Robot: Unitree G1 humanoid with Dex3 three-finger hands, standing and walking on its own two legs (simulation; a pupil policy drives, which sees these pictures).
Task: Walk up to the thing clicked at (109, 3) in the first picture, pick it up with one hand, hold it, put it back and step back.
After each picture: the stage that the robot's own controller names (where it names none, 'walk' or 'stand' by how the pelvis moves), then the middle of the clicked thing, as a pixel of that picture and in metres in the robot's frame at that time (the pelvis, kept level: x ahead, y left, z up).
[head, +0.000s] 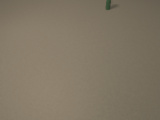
stand; (108, 1) +2.20 -0.40 -0.65
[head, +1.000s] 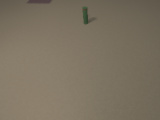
walk; (85, 15) +2.08 +0.08 -0.63
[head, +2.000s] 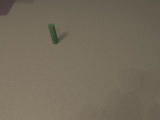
walk; (53, 34) +1.43 +0.40 -0.65
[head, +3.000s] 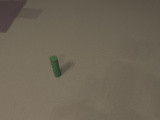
walk; (55, 67) +0.97 +0.32 -0.65
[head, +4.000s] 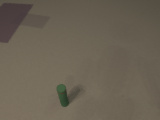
walk; (63, 96) +0.63 +0.20 -0.62
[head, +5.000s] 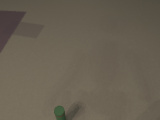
stand; (61, 117) +0.47 +0.18 -0.63
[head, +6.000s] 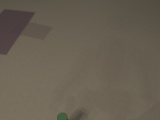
stand; out of the picture +0.44 +0.16 -0.65
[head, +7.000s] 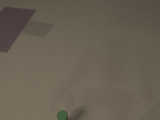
stand; out of the picture +0.44 +0.16 -0.65
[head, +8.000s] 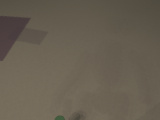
stand; out of the picture +0.44 +0.18 -0.66
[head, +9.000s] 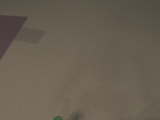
stand; out of the picture +0.42 +0.19 -0.66
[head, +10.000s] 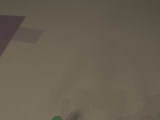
stand; out of the picture +0.42 +0.19 -0.66
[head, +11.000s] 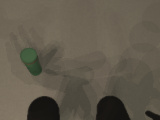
go down; (32, 63) +0.48 +0.22 -0.37
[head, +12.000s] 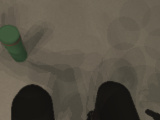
go down; (15, 46) +0.49 +0.26 -0.26
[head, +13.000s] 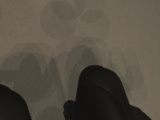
close in; out of the picture +0.47 +0.31 -0.17
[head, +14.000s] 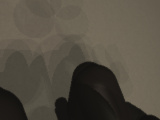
close; out of the picture +0.46 +0.32 -0.16
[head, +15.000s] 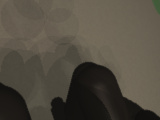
lift; out of the picture +0.42 +0.31 -0.16
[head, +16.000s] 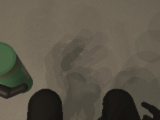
lift; (13, 74) +0.34 +0.22 -0.01
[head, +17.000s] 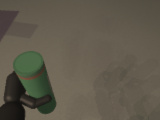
hold; (39, 87) +0.31 +0.15 +0.07
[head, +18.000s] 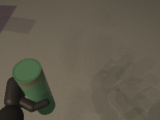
hold; (38, 91) +0.31 +0.16 +0.04
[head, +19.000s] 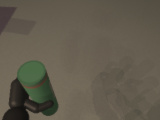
crouch; (42, 92) +0.31 +0.15 +0.03
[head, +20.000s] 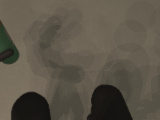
crouch; out of the picture +0.46 +0.23 -0.04
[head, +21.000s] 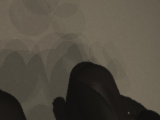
lower; out of the picture +0.43 +0.31 -0.17
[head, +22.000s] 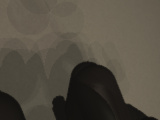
lower; out of the picture +0.44 +0.32 -0.16
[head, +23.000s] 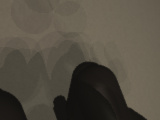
lower; out of the picture +0.44 +0.32 -0.16
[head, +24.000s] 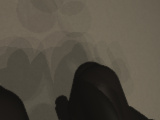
lower; out of the picture +0.43 +0.32 -0.16
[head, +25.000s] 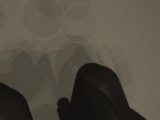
loosen; out of the picture +0.43 +0.28 -0.16
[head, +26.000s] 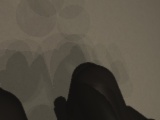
withdraw; out of the picture +0.43 +0.29 -0.17
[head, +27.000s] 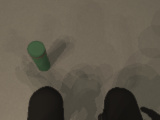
walk; (40, 58) +0.48 +0.21 -0.31
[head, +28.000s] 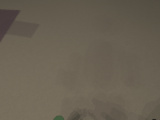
stand; out of the picture +0.40 +0.16 -0.59
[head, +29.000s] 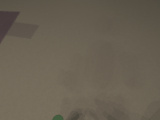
stand; out of the picture +0.41 +0.17 -0.60
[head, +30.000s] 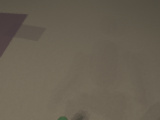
stand; out of the picture +0.41 +0.16 -0.64
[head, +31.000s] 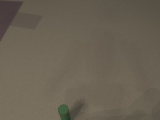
walk; (64, 115) +0.44 +0.14 -0.64
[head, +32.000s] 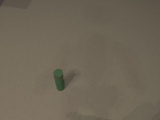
walk; (59, 80) +0.66 +0.17 -0.64
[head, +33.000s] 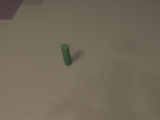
walk; (66, 55) +1.01 +0.23 -0.63
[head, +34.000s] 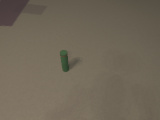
stand; (64, 61) +1.05 +0.20 -0.65
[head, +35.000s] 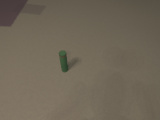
stand; (63, 61) +1.05 +0.20 -0.66
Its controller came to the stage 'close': yes
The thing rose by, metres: 0.69
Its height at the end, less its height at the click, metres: +0.00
